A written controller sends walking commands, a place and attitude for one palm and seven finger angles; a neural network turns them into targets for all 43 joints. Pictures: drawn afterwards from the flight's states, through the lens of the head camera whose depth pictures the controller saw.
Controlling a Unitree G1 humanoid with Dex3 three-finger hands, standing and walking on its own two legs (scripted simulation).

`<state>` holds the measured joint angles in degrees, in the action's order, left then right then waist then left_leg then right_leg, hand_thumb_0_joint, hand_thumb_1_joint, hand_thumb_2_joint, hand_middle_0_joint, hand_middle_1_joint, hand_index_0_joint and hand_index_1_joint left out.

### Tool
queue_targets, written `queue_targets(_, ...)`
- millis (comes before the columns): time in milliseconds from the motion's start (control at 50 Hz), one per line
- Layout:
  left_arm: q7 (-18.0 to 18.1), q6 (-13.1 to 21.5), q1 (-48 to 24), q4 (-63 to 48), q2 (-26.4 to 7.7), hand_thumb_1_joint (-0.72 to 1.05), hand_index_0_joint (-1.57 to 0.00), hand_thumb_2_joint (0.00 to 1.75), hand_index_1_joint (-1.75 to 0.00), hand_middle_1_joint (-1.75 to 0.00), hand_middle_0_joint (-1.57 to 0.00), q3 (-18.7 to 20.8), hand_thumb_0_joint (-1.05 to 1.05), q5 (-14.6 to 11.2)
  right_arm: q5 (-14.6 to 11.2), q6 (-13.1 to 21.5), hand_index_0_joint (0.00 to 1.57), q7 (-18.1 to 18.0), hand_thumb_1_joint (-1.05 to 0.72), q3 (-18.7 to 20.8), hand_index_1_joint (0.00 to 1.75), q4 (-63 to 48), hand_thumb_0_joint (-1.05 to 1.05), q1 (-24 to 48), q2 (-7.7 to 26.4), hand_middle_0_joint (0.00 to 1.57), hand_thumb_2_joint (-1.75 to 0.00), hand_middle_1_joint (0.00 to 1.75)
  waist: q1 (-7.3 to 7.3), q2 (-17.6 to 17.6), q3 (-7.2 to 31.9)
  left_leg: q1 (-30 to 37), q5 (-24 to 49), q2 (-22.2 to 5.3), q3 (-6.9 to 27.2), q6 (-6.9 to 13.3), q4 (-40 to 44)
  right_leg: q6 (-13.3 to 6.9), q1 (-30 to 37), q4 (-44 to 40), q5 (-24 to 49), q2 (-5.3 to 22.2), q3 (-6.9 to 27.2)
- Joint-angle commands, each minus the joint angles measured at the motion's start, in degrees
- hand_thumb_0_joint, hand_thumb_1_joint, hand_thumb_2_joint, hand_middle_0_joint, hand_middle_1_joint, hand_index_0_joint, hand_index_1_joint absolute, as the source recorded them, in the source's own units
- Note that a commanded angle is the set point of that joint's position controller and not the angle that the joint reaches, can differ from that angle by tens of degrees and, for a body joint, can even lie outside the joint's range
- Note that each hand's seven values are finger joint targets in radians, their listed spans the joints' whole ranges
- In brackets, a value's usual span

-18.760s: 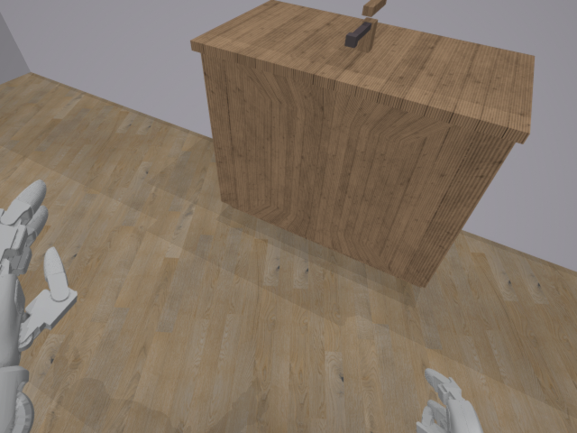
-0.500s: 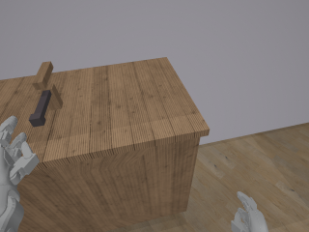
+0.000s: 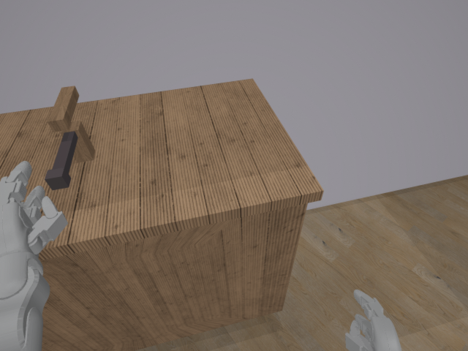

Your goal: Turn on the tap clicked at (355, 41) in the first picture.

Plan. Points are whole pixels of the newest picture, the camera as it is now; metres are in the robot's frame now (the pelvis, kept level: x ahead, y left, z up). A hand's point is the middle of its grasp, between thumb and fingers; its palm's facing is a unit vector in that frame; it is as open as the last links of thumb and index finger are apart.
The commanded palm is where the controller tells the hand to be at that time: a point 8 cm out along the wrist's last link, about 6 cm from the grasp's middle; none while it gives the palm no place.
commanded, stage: reach beside the lever's end, fingers flat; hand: left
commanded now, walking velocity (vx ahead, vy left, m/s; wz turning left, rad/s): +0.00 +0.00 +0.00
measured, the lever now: (58, 178) +0.34 +0.36 +0.13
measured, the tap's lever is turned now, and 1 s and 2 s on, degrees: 0 1 9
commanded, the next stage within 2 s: push the lever round in 1.04 s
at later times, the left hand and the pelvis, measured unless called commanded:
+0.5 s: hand (49, 202) +0.29 +0.35 +0.12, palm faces +0.58 -0.81 -0.12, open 7.8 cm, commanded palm +0.25 +0.39 +0.12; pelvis +0.00 +0.00 +0.00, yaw +0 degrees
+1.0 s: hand (51, 199) +0.31 +0.36 +0.11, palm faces +0.56 -0.82 -0.12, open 7.9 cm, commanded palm +0.26 +0.39 +0.11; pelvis +0.01 +0.02 +0.00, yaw -1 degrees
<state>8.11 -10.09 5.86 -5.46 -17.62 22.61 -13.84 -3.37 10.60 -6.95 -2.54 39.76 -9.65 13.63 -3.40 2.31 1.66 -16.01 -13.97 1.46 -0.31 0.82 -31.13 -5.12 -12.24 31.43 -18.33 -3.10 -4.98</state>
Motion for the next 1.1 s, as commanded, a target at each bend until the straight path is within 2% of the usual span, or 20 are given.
queue_targets(0, -0.01, 4.93, -13.03, -9.85, -14.50, 0.90, -0.17, 0.90, -0.20, -0.20, -0.17, 6.19, 0.00, 0.44, -0.17, 2.77, 0.20, -0.28, -0.90, 2.45, 0.30, -8.81, 0.00, 7.41, 7.21, 0.20, -0.90, 0.30, 0.20, 0.44, 7.77, 5.14, 8.63, -0.39, 2.20, 1.07, 3.27, 4.22, -1.48, -6.27, 12.62, 3.26, 4.72)
queue_targets(100, -0.93, 6.70, -18.97, -6.86, -15.44, 0.90, -0.16, 0.90, -0.19, -0.19, -0.16, 5.39, 0.00, 0.89, -0.16, 2.94, 0.20, -0.60, -0.90, 2.56, 0.30, -8.23, 0.00, 6.93, 7.63, 0.20, -0.90, 0.30, 1.04, 2.35, 7.60, 5.58, 6.51, -0.24, 2.40, 1.23, 3.34, 4.03, -2.94, -6.75, 9.85, 3.15, 4.96)
queue_targets(140, -1.35, 7.18, -20.74, -3.81, -16.15, 0.90, -0.16, 0.90, -0.18, -0.18, -0.16, 5.60, 0.00, 1.07, -0.26, 2.78, 0.20, -0.76, -0.90, 2.58, 0.30, -7.78, 0.00, 6.41, 7.94, 0.20, -0.90, 0.30, 1.59, 0.60, 7.70, 4.86, 5.76, -0.25, 2.50, 1.37, 3.31, 4.16, -3.16, -6.77, 9.19, 3.12, 4.96)
queue_targets(160, -1.59, 7.31, -20.76, -2.30, -17.67, 0.90, -0.16, 0.90, -0.18, -0.18, -0.16, 7.14, 0.00, 0.85, -0.20, 2.72, 0.20, -0.83, -0.90, 2.78, 0.30, -7.60, 0.00, 6.12, 8.04, 0.20, -0.90, 0.30, 1.34, -0.43, 8.29, 4.60, 6.34, -0.25, 2.43, 1.42, 3.09, 4.27, -2.54, -6.78, 10.35, 3.17, 5.18)
queue_targets(220, -2.43, 7.79, -22.23, 0.91, -20.08, 0.90, -0.16, 0.90, -0.17, -0.17, -0.16, 8.87, 0.00, 1.22, -0.34, 2.22, 0.20, -0.77, -0.90, 2.83, 0.30, -7.28, 0.00, 5.48, 8.14, 0.20, -0.90, 0.30, 0.97, 1.93, 9.15, 3.91, 7.31, -0.08, 2.03, 1.41, 2.56, 4.27, -1.84, -6.41, 12.05, 3.36, 5.47)
queue_targets(280, -2.94, 8.89, -23.74, 2.71, -19.71, 0.90, -0.16, 0.90, -0.17, -0.17, -0.16, 7.99, 0.00, 1.25, -0.17, 2.22, 0.20, -0.52, -0.90, 2.85, 0.30, -7.74, 0.00, 4.45, 8.32, 0.20, -0.90, 0.30, 1.36, 2.19, 10.07, 3.77, 7.78, -0.03, 2.37, 1.42, 2.32, 4.15, -1.91, -5.71, 12.54, 3.11, 5.09)
queue_targets(340, -3.74, 10.22, -23.78, 6.89, -21.79, 0.90, -0.15, 0.90, -0.16, -0.16, -0.15, 10.17, 0.00, 1.08, -0.15, 1.98, 0.20, -0.27, -0.90, 3.26, 0.30, -7.38, 0.00, 3.07, 8.80, 0.20, -0.90, 0.30, 1.47, -0.28, 11.13, 2.42, 8.38, 0.01, 2.21, 1.61, 1.66, 4.53, -1.11, -5.32, 14.58, 3.20, 5.38)
queue_targets(400, -5.08, 10.96, -24.67, 9.99, -24.58, 0.90, -0.15, 0.90, -0.15, -0.15, -0.15, 12.11, 0.00, 0.94, -0.30, 1.61, 0.20, -0.09, -0.90, 3.43, 0.30, -7.34, 0.00, 2.04, 9.12, 0.20, -0.90, 0.30, 1.39, 0.05, 10.87, 0.96, 8.48, -0.02, 2.10, 1.58, 1.18, 4.75, -1.05, -5.03, 15.91, 3.36, 5.73)
queue_targets(420, -5.15, 11.31, -23.47, 10.98, -26.10, 0.90, -0.15, 0.90, -0.15, -0.15, -0.15, 13.77, 0.00, 1.25, -0.35, 1.33, 0.20, -0.06, -0.90, 3.49, 0.30, -7.11, 0.00, 2.01, 9.12, 0.20, -0.90, 0.30, 0.84, 2.35, 10.94, 0.84, 8.80, 0.02, 1.80, 1.64, 0.84, 4.69, -1.02, -5.03, 16.41, 3.42, 5.98)
queue_targets(440, -5.66, 11.69, -26.03, 11.07, -24.99, 0.90, -0.15, 0.90, -0.15, -0.15, -0.15, 11.93, 0.00, 1.29, -0.41, 1.19, 0.20, -0.05, -0.90, 3.39, 0.30, -7.31, 0.00, 1.64, 9.12, 0.20, -0.90, 0.30, 1.97, 2.87, 11.03, 1.02, 8.61, 0.08, 1.84, 1.69, 0.79, 4.62, -1.80, -4.68, 15.76, 3.30, 5.73)
queue_targets(560, -7.29, 14.92, -33.00, 17.39, -27.27, 0.90, -0.15, 0.90, -0.15, -0.15, -0.15, 11.76, 0.00, 1.86, -0.28, 1.36, 0.20, -0.26, -0.90, 3.68, 0.30, -6.27, 0.00, -0.75, 10.06, 0.20, -0.90, 0.30, 3.59, 2.31, 10.44, -0.35, 5.79, -0.11, 2.37, 2.00, -0.23, 4.49, -5.25, -4.40, 11.26, 2.75, 5.77)
queue_targets(620, -8.11, 16.56, -33.11, 19.49, -29.72, 0.90, -0.15, 0.90, -0.15, -0.15, -0.15, 13.56, 0.00, 2.19, -0.23, 1.15, 0.20, -0.24, -0.90, 3.99, 0.30, -5.88, 0.00, -1.77, 10.40, 0.20, -0.90, 0.30, 3.17, 2.64, 12.73, -0.12, 7.11, -0.27, 2.45, 2.10, -0.81, 4.36, -4.48, -3.75, 12.54, 2.64, 5.68)
queue_targets(680, -9.14, 17.10, -31.07, 19.06, -26.53, 0.90, -0.15, 0.90, -0.15, -0.15, -0.15, 11.32, 0.00, 1.41, -0.29, 1.17, 0.20, 0.13, -0.90, 4.20, 0.30, -6.67, 0.00, -2.28, 10.25, 0.20, -0.90, 0.30, 2.81, 3.04, 14.29, 1.05, 9.25, -0.23, 2.55, 2.02, -0.97, 4.28, -4.03, -3.16, 14.87, 2.50, 5.32)
queue_targets(720, -8.59, 17.54, -31.00, 18.62, -28.00, 0.90, -0.15, 0.90, -0.15, -0.15, -0.15, 12.78, 0.00, 1.90, -0.27, 1.06, 0.20, 0.23, -0.90, 4.21, 0.30, -6.50, 0.00, -2.36, 10.19, 0.20, -0.90, 0.30, 2.25, 4.70, 13.96, 1.44, 9.10, -0.50, 3.09, 1.89, -0.44, 3.90, -4.48, -3.12, 13.33, 2.22, 4.84)
queue_targets(740, -8.32, 17.52, -30.09, 17.83, -26.11, 0.90, -0.15, 0.90, -0.15, -0.15, -0.15, 11.56, 0.00, 1.64, -0.19, 1.11, 0.20, 0.33, -0.90, 4.27, 0.30, -6.99, 0.00, -2.36, 10.08, 0.20, -0.90, 0.30, 2.43, 4.54, 14.03, 1.76, 9.31, -0.42, 2.92, 1.93, -0.45, 4.03, -4.55, -3.09, 13.64, 2.23, 4.86)
queue_targets(820, -6.79, 17.18, -27.28, 17.60, -26.93, 0.90, -0.15, 0.90, -0.15, -0.15, -0.15, 13.87, 0.00, 1.58, -0.03, 0.80, 0.20, 0.50, -0.90, 4.39, 0.30, -7.18, 0.00, -2.30, 10.20, 0.20, -0.90, 0.30, 1.70, 0.95, 12.79, 0.89, 9.30, -0.77, 3.36, 1.90, 0.27, 4.08, -4.26, -3.15, 13.17, 1.99, 4.11)
queue_targets(860, -6.44, 17.09, -24.87, 15.00, -25.66, 0.90, -0.15, 0.90, -0.15, -0.15, -0.15, 13.24, 0.00, 1.70, 0.26, 0.81, 0.20, 0.77, -0.90, 4.53, 0.30, -7.98, 0.00, -2.15, 9.96, 0.20, -0.90, 0.30, 1.19, 2.77, 14.47, 1.90, 11.18, -0.64, 3.19, 1.75, 0.26, 4.02, -3.34, -2.69, 14.53, 1.99, 4.17)
queue_targets(940, -5.71, 17.90, -24.07, 9.72, -23.53, 0.90, -0.15, 0.90, -0.15, -0.15, -0.15, 11.79, 0.00, 2.04, 0.48, 0.98, 0.20, 1.05, -0.90, 4.47, 0.30, -7.98, 0.00, -1.54, 9.50, 0.20, -0.90, 0.30, 1.49, 4.99, 14.59, 4.51, 13.81, -1.12, 3.79, 1.29, 0.40, 3.72, -4.06, -2.32, 14.84, 1.71, 3.67)
queue_targets(1020, -5.60, 17.00, -24.02, 9.92, -23.37, 0.90, -0.15, 0.90, -0.15, -0.15, -0.15, 12.21, 0.00, 1.68, 0.22, 0.97, 0.20, 0.68, -0.90, 4.34, 0.30, -7.31, 0.00, -0.71, 9.53, 0.20, -0.90, 0.30, 1.98, 3.59, 11.32, 3.92, 11.56, -1.29, 4.02, 1.22, 0.91, 3.67, -5.51, -3.09, 12.83, 1.67, 3.50)
queue_targets(1080, -5.79, 16.01, -25.75, 8.63, -20.04, 0.90, -0.15, 0.90, -0.15, -0.15, -0.15, 8.69, 0.00, 1.50, 0.23, 1.26, 0.20, 0.46, -0.90, 4.04, 0.30, -7.57, 0.00, 0.11, 9.41, 0.20, -0.90, 0.30, 2.80, 3.15, 10.55, 4.72, 9.84, -1.28, 4.61, 0.95, 1.50, 3.63, -6.80, -3.31, 11.04, 1.70, 3.24)
